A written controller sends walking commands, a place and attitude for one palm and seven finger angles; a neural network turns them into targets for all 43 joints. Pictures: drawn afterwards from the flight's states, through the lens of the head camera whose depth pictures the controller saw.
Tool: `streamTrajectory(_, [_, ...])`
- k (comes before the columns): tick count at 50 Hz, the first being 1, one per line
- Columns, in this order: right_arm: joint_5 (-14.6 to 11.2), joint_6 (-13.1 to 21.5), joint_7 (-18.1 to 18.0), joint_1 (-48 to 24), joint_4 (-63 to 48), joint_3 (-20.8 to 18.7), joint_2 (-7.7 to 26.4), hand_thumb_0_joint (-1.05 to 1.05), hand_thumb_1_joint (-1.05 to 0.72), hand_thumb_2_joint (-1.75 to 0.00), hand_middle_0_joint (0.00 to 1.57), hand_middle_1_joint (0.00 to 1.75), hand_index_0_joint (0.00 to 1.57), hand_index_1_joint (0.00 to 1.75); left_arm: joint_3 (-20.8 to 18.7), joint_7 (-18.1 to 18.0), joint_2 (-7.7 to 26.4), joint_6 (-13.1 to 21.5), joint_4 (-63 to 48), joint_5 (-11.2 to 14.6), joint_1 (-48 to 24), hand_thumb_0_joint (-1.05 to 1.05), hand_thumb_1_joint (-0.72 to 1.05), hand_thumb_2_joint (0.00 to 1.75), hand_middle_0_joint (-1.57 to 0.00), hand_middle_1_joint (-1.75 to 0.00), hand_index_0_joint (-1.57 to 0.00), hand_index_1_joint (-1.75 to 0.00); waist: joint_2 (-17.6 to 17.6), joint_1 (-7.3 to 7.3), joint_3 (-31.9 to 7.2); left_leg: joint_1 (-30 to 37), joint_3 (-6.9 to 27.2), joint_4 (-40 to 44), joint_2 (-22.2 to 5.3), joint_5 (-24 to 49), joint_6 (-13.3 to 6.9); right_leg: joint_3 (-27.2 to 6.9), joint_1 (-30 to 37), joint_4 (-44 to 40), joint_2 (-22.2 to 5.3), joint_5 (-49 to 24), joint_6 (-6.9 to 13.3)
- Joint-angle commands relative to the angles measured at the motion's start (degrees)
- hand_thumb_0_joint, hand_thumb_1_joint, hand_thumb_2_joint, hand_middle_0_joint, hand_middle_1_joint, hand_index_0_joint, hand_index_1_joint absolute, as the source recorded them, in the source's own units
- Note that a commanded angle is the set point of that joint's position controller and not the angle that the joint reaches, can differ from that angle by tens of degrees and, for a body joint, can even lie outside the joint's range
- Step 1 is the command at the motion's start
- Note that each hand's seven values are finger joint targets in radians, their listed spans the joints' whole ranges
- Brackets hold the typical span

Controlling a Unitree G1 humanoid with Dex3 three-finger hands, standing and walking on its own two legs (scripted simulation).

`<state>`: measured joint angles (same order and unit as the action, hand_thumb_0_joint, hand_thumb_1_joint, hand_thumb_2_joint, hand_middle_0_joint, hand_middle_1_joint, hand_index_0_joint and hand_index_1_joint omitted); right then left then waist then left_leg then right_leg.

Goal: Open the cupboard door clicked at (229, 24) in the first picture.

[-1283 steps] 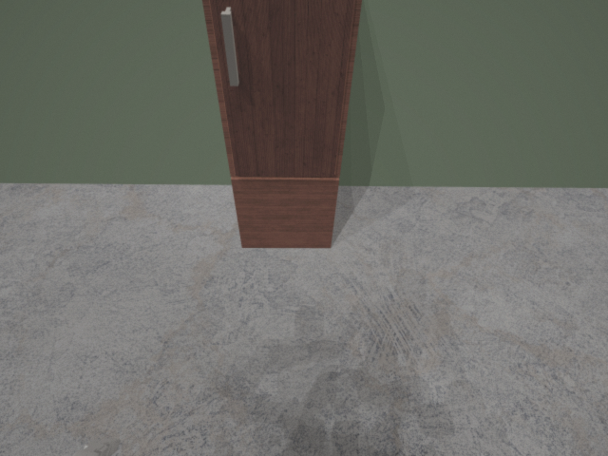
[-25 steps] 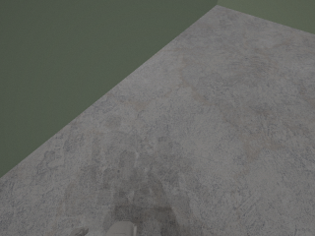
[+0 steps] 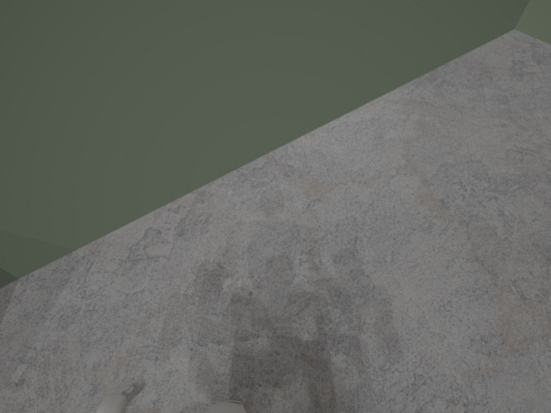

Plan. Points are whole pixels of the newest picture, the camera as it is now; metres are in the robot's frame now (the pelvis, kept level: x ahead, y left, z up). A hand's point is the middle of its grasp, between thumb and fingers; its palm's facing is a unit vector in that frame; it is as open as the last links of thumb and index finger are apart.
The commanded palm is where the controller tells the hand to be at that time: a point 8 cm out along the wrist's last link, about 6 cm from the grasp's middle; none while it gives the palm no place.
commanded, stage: turn to face it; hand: left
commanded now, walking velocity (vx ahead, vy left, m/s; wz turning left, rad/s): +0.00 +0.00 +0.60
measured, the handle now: out of the picture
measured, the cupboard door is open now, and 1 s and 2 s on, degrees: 46 46 46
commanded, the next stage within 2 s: none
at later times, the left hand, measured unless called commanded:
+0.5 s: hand out of the picture +0.01 +0.23 -0.16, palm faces +0.35 -0.90 -0.26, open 7.3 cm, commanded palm none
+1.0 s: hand out of the picture -0.01 +0.16 -0.15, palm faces +0.61 -0.76 -0.23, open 7.3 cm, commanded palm none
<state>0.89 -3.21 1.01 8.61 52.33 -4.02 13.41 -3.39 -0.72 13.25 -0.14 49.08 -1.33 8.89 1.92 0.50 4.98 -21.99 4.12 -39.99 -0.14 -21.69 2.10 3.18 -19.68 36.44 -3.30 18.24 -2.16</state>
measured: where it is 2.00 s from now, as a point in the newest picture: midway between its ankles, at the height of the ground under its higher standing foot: outside the picture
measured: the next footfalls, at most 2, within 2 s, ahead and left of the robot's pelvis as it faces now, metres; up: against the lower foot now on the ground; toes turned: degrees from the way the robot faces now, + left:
left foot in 0.36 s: +0.02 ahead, +0.13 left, +0.00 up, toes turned +21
right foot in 0.70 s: +0.13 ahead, -0.12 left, +0.00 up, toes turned +22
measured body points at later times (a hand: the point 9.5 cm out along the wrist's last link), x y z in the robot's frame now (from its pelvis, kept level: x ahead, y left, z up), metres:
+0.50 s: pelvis +0.02 +0.00 +0.01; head +0.07 +0.04 +0.45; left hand -0.01 +0.28 -0.14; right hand +0.20 -0.21 -0.12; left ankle -0.02 +0.11 -0.72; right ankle +0.03 -0.14 -0.66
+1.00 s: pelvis +0.05 -0.03 +0.01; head +0.10 +0.01 +0.46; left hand -0.04 +0.20 -0.13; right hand +0.29 -0.17 -0.13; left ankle -0.02 +0.07 -0.69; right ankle +0.09 -0.14 -0.72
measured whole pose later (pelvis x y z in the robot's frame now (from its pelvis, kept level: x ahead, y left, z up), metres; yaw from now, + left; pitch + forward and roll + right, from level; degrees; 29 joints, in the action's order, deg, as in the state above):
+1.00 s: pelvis +0.05 -0.03 +0.01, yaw +38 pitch +1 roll +2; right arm 0.5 -4.1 2.1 5.7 53.5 -4.0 13.6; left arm -2.6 -1.3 11.1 0.1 51.0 -1.7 12.1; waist -2.5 0.4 7.4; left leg -22.1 -4.8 -44.8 -1.2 -24.8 3.1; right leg 13.9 -11.7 32.0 -9.1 20.1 -1.2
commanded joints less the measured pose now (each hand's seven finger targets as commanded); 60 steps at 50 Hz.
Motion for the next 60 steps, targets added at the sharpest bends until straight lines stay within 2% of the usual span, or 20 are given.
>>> streamTrajectory(1, [0.0, 0.6, -0.1, -4.0, -6.0, -2.6, 6.1, 0.00, -0.90, -0.90, 0.20, 0.30, 0.20, 0.30, -2.4, -1.5, 10.9, 1.0, -2.5, -0.1, 5.4, 0.00, 0.90, 0.90, -0.20, -0.30, -0.20, -0.30, -18.6, -2.05, -5.5, -13.9, -0.1, -33.5, -0.5, -9.8, 0.0, -20.2, 9.4, -19.5, -21.9, -13.8, 10.5])
streamTrajectory(3, [0.0, 0.1, 0.6, -2.0, -4.0, -2.0, 4.7, 0.00, -0.90, -0.90, 0.20, 0.30, 0.20, 0.30, -1.5, -1.5, 7.3, 0.8, -3.8, 0.0, 0.6, 0.00, 0.90, 0.90, -0.20, -0.30, -0.20, -0.30, -14.1, 0.64, -5.2, -11.7, -2.4, -33.9, -2.2, -3.1, 1.2, -6.8, 8.5, -16.8, -16.5, -20.6, 8.0])
streamTrajectory(5, [-0.1, -0.1, 0.9, -2.4, -3.6, -1.5, 3.4, 0.00, -0.90, -0.90, 0.20, 0.30, 0.20, 0.30, -1.4, -1.5, 7.1, 1.2, -3.4, -0.1, 1.8, 0.00, 0.90, 0.90, -0.20, -0.30, -0.20, -0.30, -13.8, 0.22, -5.7, -10.3, -4.8, -27.2, -2.1, -2.5, 1.9, -1.8, 11.0, -15.7, -15.4, -26.5, 7.1])
streamTrajectory(12, [-0.5, 0.9, 1.0, -5.8, -4.8, -0.4, 1.6, 0.00, -0.90, -0.90, 0.20, 0.30, 0.20, 0.30, -2.9, -1.2, 10.1, 1.1, -0.4, -0.6, 7.8, 0.00, 0.90, 0.90, -0.20, -0.30, -0.20, -0.30, -13.5, -3.40, -8.1, -3.7, -10.3, -3.3, -1.0, -5.3, 1.0, 1.7, 19.3, -10.3, -18.6, -37.6, 8.1])
streamTrajectory(15, [-0.3, 1.3, 0.8, -1.4, -3.9, -0.8, 3.4, 0.00, -0.90, -0.90, 0.20, 0.30, 0.20, 0.30, -3.3, -0.8, 10.9, 0.8, -0.4, 0.0, 6.2, 0.00, 0.90, 0.90, -0.20, -0.30, -0.20, -0.30, -12.3, -0.65, -9.2, 6.1, -12.0, 8.8, 0.0, 4.1, -0.2, 5.6, 14.6, -4.3, -17.9, -34.0, 5.0])
streamTrajectory(16, [0.0, 1.6, 0.7, 2.0, -3.1, -1.5, 5.8, 0.00, -0.90, -0.90, 0.20, 0.30, 0.20, 0.30, -3.3, -0.5, 10.4, 0.6, -0.8, 0.4, 5.3, 0.00, 0.90, 0.90, -0.20, -0.30, -0.20, -0.30, -7.6, 1.65, -10.6, 14.6, -10.1, 14.7, -1.7, 12.0, -1.4, 7.6, 8.4, 2.3, -16.8, -28.8, 2.5])
streamTrajectory(17, [0.5, 2.1, 0.5, 5.4, -3.0, -3.0, 11.9, 0.00, -0.90, -0.90, 0.20, 0.30, 0.20, 0.30, -2.7, -0.1, 7.1, 0.2, -2.6, 0.7, 5.0, 0.00, 0.90, 0.90, -0.20, -0.30, -0.20, -0.30, 8.6, 3.46, -13.2, 24.8, 8.5, 17.4, -15.4, 28.7, -7.4, 9.9, -6.1, 15.2, -9.4, -3.8, -1.7])
streamTrajectory(18, [0.4, 1.7, -0.1, 9.6, -1.9, -4.0, 16.1, 0.00, -0.90, -0.90, 0.20, 0.30, 0.20, 0.30, -1.3, -0.1, 4.5, -0.2, -5.4, 0.6, 0.7, 0.00, 0.90, 0.90, -0.20, -0.30, -0.20, -0.30, 16.4, 5.88, -12.5, 25.3, 19.3, 18.6, -25.8, 46.7, -15.9, 5.1, -15.4, 25.4, -4.6, 21.7, -3.2])
streamTrajectory(20, [0.6, 2.0, -1.4, 8.1, -1.8, -3.7, 14.4, 0.00, -0.90, -0.90, 0.20, 0.30, 0.20, 0.30, -1.8, -0.6, 4.6, -1.0, -4.9, 0.4, -3.5, 0.00, 0.90, 0.90, -0.20, -0.30, -0.20, -0.30, 11.4, 4.83, -10.2, 18.5, 16.1, 18.9, -21.4, 33.2, -15.4, -2.0, -16.9, 31.2, -4.6, 15.3, -2.6])
streamTrajectory(24, [0.6, 2.7, -1.7, 1.2, -3.4, -2.3, 10.7, 0.00, -0.90, -0.90, 0.20, 0.30, 0.20, 0.30, -1.8, 0.4, 4.7, -1.3, -1.7, 0.4, 0.6, 0.00, 0.90, 0.90, -0.20, -0.30, -0.20, -0.30, 6.1, 0.49, -7.8, 14.3, 6.8, 18.7, -13.7, 33.3, -10.9, -2.3, -12.2, 25.8, -2.9, 6.3, -3.0])
streamTrajectory(32, [0.4, 1.5, -1.3, -2.3, -4.2, -3.2, 11.3, 0.00, -0.90, -0.90, 0.20, 0.30, 0.20, 0.30, -1.7, 0.1, 4.8, -0.3, -1.6, 0.7, 5.6, 0.00, 0.90, 0.90, -0.20, -0.30, -0.20, -0.30, 7.9, -2.00, -8.3, 5.5, 9.7, 13.5, -10.1, 26.2, -8.7, 1.1, 6.8, -2.7, 2.5, -0.9, -2.1])
streamTrajectory(33, [0.0, 1.5, -1.2, -3.1, -4.8, -3.0, 9.9, 0.00, -0.90, -0.90, 0.20, 0.30, 0.20, 0.30, -2.2, -0.2, 6.3, 0.3, -1.0, 0.6, 8.0, 0.00, 0.90, 0.90, -0.20, -0.30, -0.20, -0.30, 4.4, -3.40, -8.8, 0.7, 8.6, 9.8, -7.4, 19.5, -6.3, -0.1, 13.8, -11.1, 0.4, -6.1, -1.6])
streamTrajectory(35, [-0.4, 1.5, -0.4, -3.1, -6.9, -2.3, 4.9, 0.00, -0.90, -0.90, 0.20, 0.30, 0.20, 0.30, -3.4, -1.0, 14.9, 0.8, -1.2, -0.6, 9.9, 0.00, 0.90, 0.90, -0.20, -0.30, -0.20, -0.30, -20.5, -4.83, -8.2, -13.5, -3.0, -17.9, 4.2, -15.4, 0.1, -24.4, 17.8, -20.8, -25.8, -15.6, 9.3])
streamTrajectory(36, [0.0, 1.0, -0.4, -2.9, -6.2, -2.6, 6.7, 0.00, -0.90, -0.90, 0.20, 0.30, 0.20, 0.30, -2.9, -1.4, 12.5, 1.1, -1.6, -0.2, 8.2, 0.00, 0.90, 0.90, -0.20, -0.30, -0.20, -0.30, -19.0, -3.69, -7.5, -12.7, 0.8, -27.6, 0.8, -13.3, -0.6, -22.3, 12.9, -20.1, -24.8, -14.9, 11.4])
streamTrajectory(40, [-0.1, 0.1, 0.7, -2.1, -3.4, -1.7, 4.1, 0.00, -0.90, -0.90, 0.20, 0.30, 0.20, 0.30, -1.4, -1.4, 7.0, 1.1, -3.3, 0.0, 1.3, 0.00, 0.90, 0.90, -0.20, -0.30, -0.20, -0.30, -14.3, 0.27, -5.5, -11.2, -3.6, -29.2, -1.8, -3.1, 1.7, -3.1, 11.9, -15.6, -15.4, -27.7, 7.6])
streamTrajectory(47, [-0.5, 0.7, 1.1, -6.5, -4.4, -0.5, 1.8, 0.00, -0.90, -0.90, 0.20, 0.30, 0.20, 0.30, -2.8, -1.2, 10.3, 1.0, -0.3, -0.6, 7.6, 0.00, 0.90, 0.90, -0.20, -0.30, -0.20, -0.30, -14.5, -3.16, -6.7, -4.0, -10.0, -4.9, -0.7, -4.9, 1.0, 2.3, 18.6, -10.5, -17.9, -38.5, 7.6])
streamTrajectory(51, [0.0, 1.8, 0.8, 1.4, -2.9, -1.4, 5.5, 0.00, -0.90, -0.90, 0.20, 0.30, 0.20, 0.30, -3.3, -0.6, 10.8, 0.7, -0.9, 0.5, 5.8, 0.00, 0.90, 0.90, -0.20, -0.30, -0.20, -0.30, -8.7, 1.86, -11.0, 14.1, -10.8, 14.8, -0.3, 11.9, -1.4, 7.3, 10.4, 3.5, -16.4, -34.2, 2.6])
streamTrajectory(53, [0.4, 1.9, -0.1, 9.5, -1.9, -4.1, 16.6, 0.00, -0.90, -0.90, 0.20, 0.30, 0.20, 0.30, -1.4, -0.1, 4.6, 0.0, -5.5, 0.8, 1.7, 0.00, 0.90, 0.90, -0.20, -0.30, -0.20, -0.30, 17.2, 6.19, -14.0, 27.0, 20.1, 17.7, -25.2, 50.5, -15.9, 5.3, -14.6, 27.2, -4.2, 21.8, -3.2])
streamTrajectory(54, [0.3, 1.8, -0.7, 11.1, -0.8, -3.7, 15.5, 0.00, -0.90, -0.90, 0.20, 0.30, 0.20, 0.30, -1.6, -0.8, 5.9, -0.8, -5.8, 0.2, -1.7, 0.00, 0.90, 0.90, -0.20, -0.30, -0.20, -0.30, 9.9, 6.53, -13.9, 24.2, 17.9, 17.1, -24.6, 43.6, -16.9, -0.9, -15.3, 30.9, -4.5, 20.0, -2.4])
streamTrajectory(60, [0.4, 2.8, -1.7, 1.2, -3.3, -2.0, 10.7, 0.00, -0.90, -0.90, 0.20, 0.30, 0.20, 0.30, -1.9, 0.3, 4.9, -1.5, -1.5, 0.4, 1.2, 0.00, 0.90, 0.90, -0.20, -0.30, -0.20, -0.30, 6.3, 0.13, -8.0, 13.5, 7.2, 19.4, -12.9, 31.9, -10.9, -2.9, -11.3, 27.0, -2.9, 5.1, -3.2])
